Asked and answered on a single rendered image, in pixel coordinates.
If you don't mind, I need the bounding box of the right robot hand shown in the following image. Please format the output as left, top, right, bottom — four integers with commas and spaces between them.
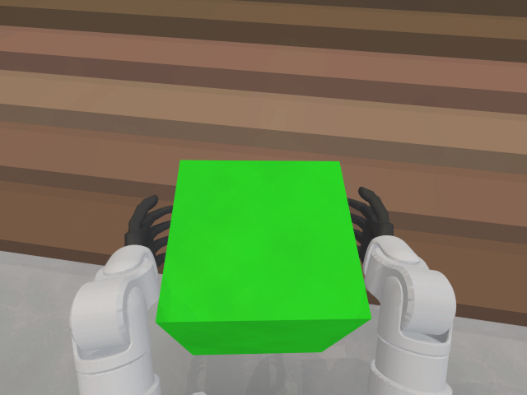
347, 187, 394, 264

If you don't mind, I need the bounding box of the left robot hand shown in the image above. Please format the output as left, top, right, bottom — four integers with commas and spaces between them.
124, 195, 173, 267

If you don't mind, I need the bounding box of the right robot forearm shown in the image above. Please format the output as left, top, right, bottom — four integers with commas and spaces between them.
363, 235, 456, 395

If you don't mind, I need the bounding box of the left robot forearm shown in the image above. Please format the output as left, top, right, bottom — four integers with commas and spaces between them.
69, 245, 161, 395

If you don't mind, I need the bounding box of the carton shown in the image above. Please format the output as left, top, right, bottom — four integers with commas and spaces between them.
156, 160, 371, 356

